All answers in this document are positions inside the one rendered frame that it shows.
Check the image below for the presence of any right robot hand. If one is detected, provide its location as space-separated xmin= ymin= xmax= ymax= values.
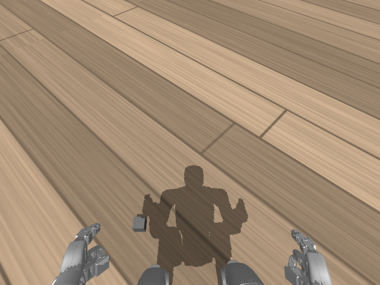
xmin=284 ymin=229 xmax=332 ymax=285

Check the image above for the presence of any left robot arm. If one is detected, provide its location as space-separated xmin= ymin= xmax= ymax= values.
xmin=52 ymin=270 xmax=86 ymax=285

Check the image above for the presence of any left robot hand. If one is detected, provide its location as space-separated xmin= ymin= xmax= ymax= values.
xmin=59 ymin=223 xmax=109 ymax=282

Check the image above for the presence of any cube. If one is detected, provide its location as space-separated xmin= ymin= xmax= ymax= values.
xmin=132 ymin=217 xmax=147 ymax=232

